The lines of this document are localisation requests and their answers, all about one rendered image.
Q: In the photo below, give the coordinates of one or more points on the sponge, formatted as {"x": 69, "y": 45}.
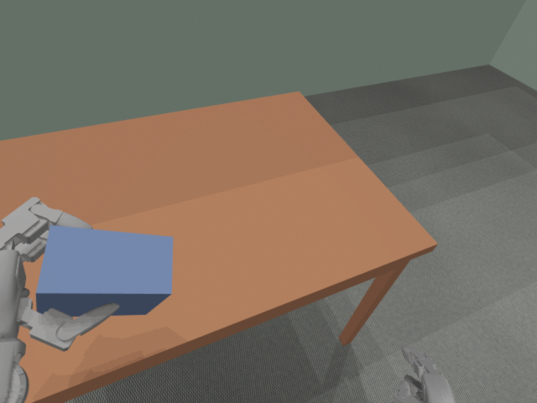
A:
{"x": 85, "y": 268}

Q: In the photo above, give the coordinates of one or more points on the robot right hand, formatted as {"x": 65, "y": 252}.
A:
{"x": 433, "y": 388}

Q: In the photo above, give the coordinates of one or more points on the left robot forearm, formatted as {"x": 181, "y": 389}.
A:
{"x": 14, "y": 382}

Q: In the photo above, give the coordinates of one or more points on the table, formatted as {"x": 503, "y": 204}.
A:
{"x": 269, "y": 210}

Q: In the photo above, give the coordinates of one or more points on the robot left hand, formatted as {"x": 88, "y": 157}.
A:
{"x": 23, "y": 237}

